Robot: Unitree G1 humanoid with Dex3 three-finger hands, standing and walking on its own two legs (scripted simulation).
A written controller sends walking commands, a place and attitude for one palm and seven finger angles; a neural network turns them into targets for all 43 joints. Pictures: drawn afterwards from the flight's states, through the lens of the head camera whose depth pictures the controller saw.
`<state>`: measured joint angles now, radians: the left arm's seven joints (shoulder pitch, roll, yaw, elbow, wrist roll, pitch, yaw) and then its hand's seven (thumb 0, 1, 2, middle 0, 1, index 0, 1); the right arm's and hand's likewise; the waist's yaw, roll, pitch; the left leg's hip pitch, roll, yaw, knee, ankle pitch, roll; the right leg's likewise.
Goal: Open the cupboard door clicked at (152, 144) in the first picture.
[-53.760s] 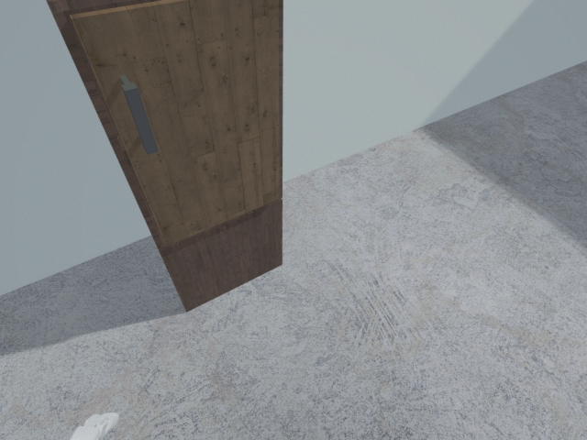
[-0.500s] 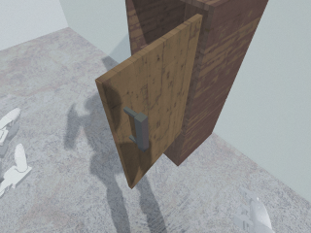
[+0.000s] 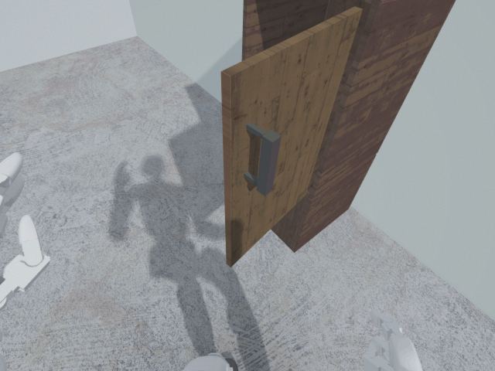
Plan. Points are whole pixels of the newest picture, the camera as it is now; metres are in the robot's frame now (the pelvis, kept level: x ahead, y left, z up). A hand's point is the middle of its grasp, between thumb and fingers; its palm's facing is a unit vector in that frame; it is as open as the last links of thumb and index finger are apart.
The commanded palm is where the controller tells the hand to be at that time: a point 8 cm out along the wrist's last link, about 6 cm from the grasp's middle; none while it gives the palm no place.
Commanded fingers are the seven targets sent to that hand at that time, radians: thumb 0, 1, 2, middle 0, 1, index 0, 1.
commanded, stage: step back with the hand held close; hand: left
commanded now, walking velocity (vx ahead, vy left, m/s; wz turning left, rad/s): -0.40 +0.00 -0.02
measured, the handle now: (259, 159) +0.45 +0.03 +0.09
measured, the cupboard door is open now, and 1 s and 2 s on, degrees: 98 98 98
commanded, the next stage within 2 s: stop stepping back and stand still in 0.18 s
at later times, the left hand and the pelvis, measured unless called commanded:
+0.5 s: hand out of the picture +0.09 +0.30 +0.17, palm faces +0.42 -0.84 -0.34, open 7.4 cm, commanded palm +0.03 +0.33 +0.19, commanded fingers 0.00 0.90 0.90 -0.20 -0.30 -0.20 -0.30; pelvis -0.13 +0.04 -0.01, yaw -4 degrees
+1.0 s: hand out of the picture +0.01 +0.31 +0.17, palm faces +0.40 -0.83 -0.39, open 7.4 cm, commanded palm -0.05 +0.35 +0.19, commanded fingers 0.00 0.90 0.90 -0.20 -0.30 -0.20 -0.30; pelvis -0.22 +0.07 +0.01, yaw -5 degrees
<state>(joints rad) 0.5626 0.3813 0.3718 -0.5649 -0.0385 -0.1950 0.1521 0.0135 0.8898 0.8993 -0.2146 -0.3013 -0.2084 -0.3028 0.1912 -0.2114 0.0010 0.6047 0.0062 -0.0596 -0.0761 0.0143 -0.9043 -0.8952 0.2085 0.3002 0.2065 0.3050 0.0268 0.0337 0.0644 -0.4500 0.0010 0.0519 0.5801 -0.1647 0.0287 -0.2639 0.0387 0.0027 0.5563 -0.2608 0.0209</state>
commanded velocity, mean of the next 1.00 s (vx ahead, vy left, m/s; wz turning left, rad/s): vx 0.09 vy -0.03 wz -0.01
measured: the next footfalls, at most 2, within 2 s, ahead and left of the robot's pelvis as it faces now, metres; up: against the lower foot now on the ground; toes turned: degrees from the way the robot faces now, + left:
right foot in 0.32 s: -0.18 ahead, -0.10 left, +0.00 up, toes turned -4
left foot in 0.46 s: +0.00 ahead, +0.10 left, +0.00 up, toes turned -5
